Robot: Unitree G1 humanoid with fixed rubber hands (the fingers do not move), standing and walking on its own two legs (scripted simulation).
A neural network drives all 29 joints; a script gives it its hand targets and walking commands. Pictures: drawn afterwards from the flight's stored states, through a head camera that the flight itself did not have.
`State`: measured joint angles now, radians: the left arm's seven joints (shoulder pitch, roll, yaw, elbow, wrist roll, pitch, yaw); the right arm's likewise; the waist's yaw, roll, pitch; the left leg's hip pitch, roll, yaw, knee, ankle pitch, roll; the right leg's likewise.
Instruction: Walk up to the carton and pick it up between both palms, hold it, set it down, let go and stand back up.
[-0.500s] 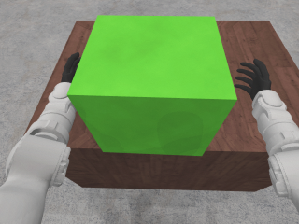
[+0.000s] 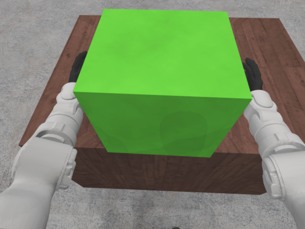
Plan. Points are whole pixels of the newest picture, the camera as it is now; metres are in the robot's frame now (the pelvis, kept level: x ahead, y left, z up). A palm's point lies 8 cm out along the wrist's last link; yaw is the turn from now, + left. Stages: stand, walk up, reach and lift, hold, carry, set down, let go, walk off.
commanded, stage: reach and lift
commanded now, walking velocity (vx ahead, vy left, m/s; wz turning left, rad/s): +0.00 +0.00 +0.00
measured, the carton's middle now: (161, 88) +0.49 +0.00 +0.05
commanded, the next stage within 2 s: none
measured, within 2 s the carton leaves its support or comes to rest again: leaves its support in 1.68 s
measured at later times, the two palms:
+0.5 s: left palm (83, 83) +0.47 +0.20 +0.09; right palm (246, 89) +0.46 -0.21 +0.09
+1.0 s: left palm (83, 83) +0.47 +0.20 +0.10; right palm (245, 88) +0.46 -0.21 +0.09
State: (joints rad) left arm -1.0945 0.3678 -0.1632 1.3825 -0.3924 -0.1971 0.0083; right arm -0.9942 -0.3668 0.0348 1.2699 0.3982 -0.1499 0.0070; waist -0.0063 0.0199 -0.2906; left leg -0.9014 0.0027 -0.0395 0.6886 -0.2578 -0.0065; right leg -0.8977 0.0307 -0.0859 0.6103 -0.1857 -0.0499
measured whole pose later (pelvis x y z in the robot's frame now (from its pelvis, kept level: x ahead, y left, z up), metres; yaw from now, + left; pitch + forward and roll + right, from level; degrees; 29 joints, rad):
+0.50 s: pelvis +0.01 +0.01 +0.01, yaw -1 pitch +25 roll -2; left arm -1.06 0.29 -0.13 1.39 -0.33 -0.20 0.06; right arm -0.98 -0.34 -0.01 1.30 0.34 -0.16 0.00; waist 0.00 0.03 -0.28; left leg -0.83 0.01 -0.03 0.66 -0.27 0.01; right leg -0.81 0.04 -0.07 0.55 -0.17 -0.03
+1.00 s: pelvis +0.01 +0.00 +0.01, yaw +0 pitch +24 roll -1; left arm -1.06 0.31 -0.10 1.42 -0.31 -0.25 0.03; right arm -0.97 -0.30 -0.06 1.27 0.26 -0.16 -0.02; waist -0.01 0.03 -0.27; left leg -0.80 0.00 -0.03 0.62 -0.25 0.00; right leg -0.80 0.03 -0.08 0.54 -0.17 -0.04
